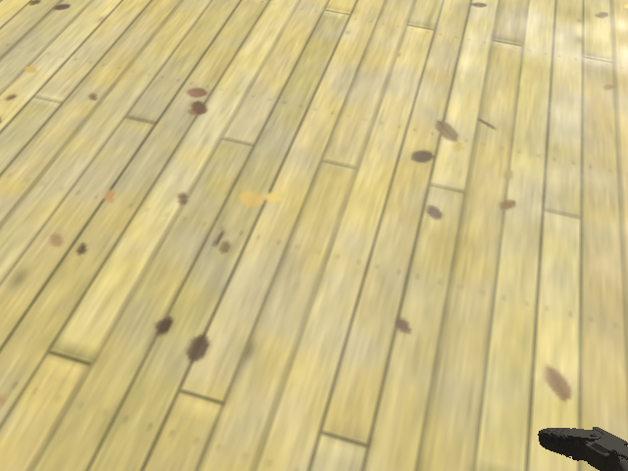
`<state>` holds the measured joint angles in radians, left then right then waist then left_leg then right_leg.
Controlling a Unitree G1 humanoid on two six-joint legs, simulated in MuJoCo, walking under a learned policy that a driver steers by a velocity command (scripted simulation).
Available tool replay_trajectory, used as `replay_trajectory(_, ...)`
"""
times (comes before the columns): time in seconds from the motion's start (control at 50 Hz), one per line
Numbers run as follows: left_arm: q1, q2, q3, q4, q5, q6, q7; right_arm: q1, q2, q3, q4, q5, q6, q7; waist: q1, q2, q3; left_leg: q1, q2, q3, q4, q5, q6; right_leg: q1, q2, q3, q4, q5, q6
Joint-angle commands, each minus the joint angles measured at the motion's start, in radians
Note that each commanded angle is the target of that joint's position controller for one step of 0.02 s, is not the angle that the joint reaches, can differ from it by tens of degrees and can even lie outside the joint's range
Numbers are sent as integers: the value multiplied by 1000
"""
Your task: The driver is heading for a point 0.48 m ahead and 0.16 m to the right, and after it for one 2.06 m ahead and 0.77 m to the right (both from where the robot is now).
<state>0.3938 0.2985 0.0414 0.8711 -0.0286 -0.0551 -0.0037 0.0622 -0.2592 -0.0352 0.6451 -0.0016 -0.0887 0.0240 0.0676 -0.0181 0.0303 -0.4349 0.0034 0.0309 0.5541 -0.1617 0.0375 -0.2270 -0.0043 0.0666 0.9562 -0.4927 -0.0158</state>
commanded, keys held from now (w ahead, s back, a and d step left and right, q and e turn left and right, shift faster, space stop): w+e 0.40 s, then e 0.48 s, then no key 0.12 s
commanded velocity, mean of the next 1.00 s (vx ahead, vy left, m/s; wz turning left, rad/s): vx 0.31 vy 0.00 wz -0.51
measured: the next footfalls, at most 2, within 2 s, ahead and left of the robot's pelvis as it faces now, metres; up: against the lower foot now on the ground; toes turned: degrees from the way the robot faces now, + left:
right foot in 0.46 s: +0.38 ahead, -0.17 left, +0.00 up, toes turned -18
left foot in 0.94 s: +0.57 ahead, -0.03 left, +0.00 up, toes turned -38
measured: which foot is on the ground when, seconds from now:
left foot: down 0.00-0.46, up 0.48-0.92, down 0.94-1.00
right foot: up 0.00-0.44, down 0.46-0.94, up 0.96-1.00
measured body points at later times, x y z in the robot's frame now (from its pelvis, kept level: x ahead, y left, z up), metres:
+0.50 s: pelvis +0.26 -0.06 -0.01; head +0.30 -0.08 +0.43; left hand +0.53 +0.13 -0.10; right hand +0.22 -0.35 -0.14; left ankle +0.10 +0.11 -0.67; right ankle +0.34 -0.16 -0.73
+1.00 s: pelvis +0.42 -0.08 +0.00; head +0.45 -0.09 +0.45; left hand +0.71 +0.08 -0.09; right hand +0.42 -0.40 -0.08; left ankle +0.53 -0.01 -0.73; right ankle +0.33 -0.15 -0.71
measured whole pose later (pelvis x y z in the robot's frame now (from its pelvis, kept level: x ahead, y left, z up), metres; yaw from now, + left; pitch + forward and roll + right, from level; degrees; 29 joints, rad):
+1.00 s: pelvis +0.42 -0.08 +0.00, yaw -34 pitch +2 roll +1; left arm 0.18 0.32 0.07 0.65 0.00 0.04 0.04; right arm 0.11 -0.28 -0.05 0.73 -0.03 -0.04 -0.01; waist 0.02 -0.03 0.02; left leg -0.37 -0.04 -0.06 0.52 -0.17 0.01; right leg -0.34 0.14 0.21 0.78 -0.51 -0.01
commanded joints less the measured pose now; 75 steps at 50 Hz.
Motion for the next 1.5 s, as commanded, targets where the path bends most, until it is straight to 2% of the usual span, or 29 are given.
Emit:
replay_trajectory(0.02,-74,132,32,-107,-12,-28,5,230,-132,-46,23,1,-2,-8,-136,113,-126,513,314,-405,-283,-91,158,-508,-87,39,266,110,-4)
replay_trajectory(0.12,-69,54,34,-112,-2,22,3,135,-104,-49,63,-14,-35,-8,-53,105,-24,293,254,-135,-410,158,157,-419,-135,41,176,274,29)
replay_trajectory(0.26,-265,21,19,-186,8,16,-29,181,-164,-66,121,-9,-22,-32,-110,52,41,346,238,77,-436,249,132,-442,-114,-26,-178,556,21)
replay_trajectory(0.36,-383,31,17,-264,8,18,-57,247,-202,-80,166,16,14,-36,-137,52,69,519,288,134,-355,386,105,-475,-86,-94,-304,449,-34)
replay_trajectory(0.4,-348,60,32,-277,9,23,-62,232,-231,-88,164,23,28,-42,-98,89,19,554,287,165,-235,704,82,-373,-26,-153,-311,347,-73)
replay_trajectory(0.44,-123,134,77,-230,14,26,-53,194,-240,-89,149,30,47,-53,34,90,-99,487,236,198,104,920,35,-74,67,-192,-385,375,-124)
replay_trajectory(0.46,11,209,108,-202,20,33,-32,202,-213,-77,133,18,39,-56,94,8,-183,273,181,197,392,649,-25,214,8,-59,-432,577,-170)
replay_trajectory(0.48,-41,328,119,-221,31,29,-18,321,-59,-29,80,-32,16,-40,-50,-277,-284,-193,-36,132,788,-428,-107,580,-294,468,-436,838,-373)
replay_trajectory(0.5,-10,265,103,-263,32,21,-24,277,-149,-36,97,-9,-12,-26,32,-126,-493,-225,-53,-115,913,-517,-101,627,-372,666,-525,861,-447)
replay_trajectory(0.52,-63,215,86,-264,31,12,-29,173,-185,-48,64,29,-20,-22,38,-64,-371,-275,-1,-138,893,-434,-81,534,-331,497,-535,939,-395)
replay_trajectory(0.56,-163,150,73,-266,5,12,-21,132,-170,-46,64,1,-16,-43,-30,28,-166,-262,67,-110,730,-300,-79,259,-231,304,-563,910,-304)
replay_trajectory(0.58,-197,134,66,-281,17,16,-14,144,-183,-53,64,-4,-1,-47,-64,11,-141,-189,81,-116,692,-266,-82,145,-205,264,-593,927,-293)
replay_trajectory(0.62,-221,146,70,-290,34,19,-9,175,-159,-50,65,-9,26,-51,-100,-7,-137,-119,67,-104,615,-234,-101,35,-183,229,-617,992,-290)
replay_trajectory(0.7,-206,177,79,-276,20,38,17,134,-123,-36,54,-15,45,-59,-94,-41,-169,-102,27,-100,411,-110,-139,-4,-135,182,-591,996,-255)
replay_trajectory(0.84,-194,172,77,-277,17,84,39,-14,-136,-37,11,0,52,-41,-46,-108,-142,-61,-29,-143,149,-46,-134,25,-116,316,-537,661,-194)
replay_trajectory(0.9,-221,157,70,-289,13,89,40,21,-154,-48,16,2,35,-33,-70,-140,-137,13,-35,-143,-11,-43,-103,73,-110,385,-471,649,-167)
replay_trajectory(0.92,-241,143,64,-294,9,89,42,57,-152,-51,28,0,26,-30,-94,-141,-138,99,-23,-127,-136,80,-80,61,-83,377,-433,621,-139)
replay_trajectory(0.94,-209,106,52,-294,18,86,41,73,-182,-57,26,-14,21,-33,-83,-93,-158,223,76,-192,-184,249,-38,5,-40,345,-367,494,-95)
replay_trajectory(0.96,-122,54,36,-291,39,81,41,49,-242,-64,6,-32,27,-41,-17,133,-185,360,276,-386,-165,596,67,-121,82,211,-182,83,-37)
replay_trajectory(0.98,-106,97,44,-303,31,79,42,97,-220,-61,36,-52,37,-38,-20,311,-179,386,405,-603,-191,666,249,-271,148,120,-22,-225,23)
replay_trajectory(1.0,-90,174,65,-278,34,79,44,95,-182,-53,25,-28,37,-32,-44,223,-173,384,398,-598,-189,597,278,-305,106,134,144,-204,59)
replay_trajectory(1.04,-138,172,74,-247,20,100,49,67,-148,-43,21,-10,45,-31,-54,114,-139,353,283,-408,-160,487,197,-326,89,126,237,-103,94)
replay_trajectory(1.14,-184,51,31,-251,20,108,37,21,-134,-34,41,-9,75,-34,-53,200,-130,270,171,-227,-187,405,155,-147,37,1,-96,1,120)
replay_trajectory(1.2,-205,65,32,-242,16,104,29,65,-164,-41,61,-2,85,-35,-88,228,-144,294,194,-259,-179,328,172,-56,22,-26,-315,102,102)
replay_trajectory(1.24,-164,63,34,-210,22,100,24,59,-156,-34,71,9,86,-34,-57,205,-127,241,176,-248,-164,223,140,60,33,-53,-546,282,65)
replay_trajectory(1.28,-175,131,41,-226,46,99,29,113,-127,-20,89,-6,69,-27,-79,83,-131,119,127,-201,-117,43,30,198,-88,83,-582,472,-6)
replay_trajectory(1.3,-205,161,46,-212,52,99,28,147,-77,-9,92,-19,57,-22,-134,-103,-124,141,29,-89,-104,-97,-34,101,-141,130,-560,406,-66)
replay_trajectory(1.34,-242,54,18,-212,62,80,12,59,-104,-13,99,-28,58,-25,-92,-84,-60,238,26,-79,-102,-35,-83,-40,-102,121,-604,170,-63)
replay_trajectory(1.5,-174,82,22,-161,47,47,29,78,-121,-22,165,-1,74,-43,-69,-44,1,185,24,-98,-79,61,-68,0,-59,64,-571,289,-22)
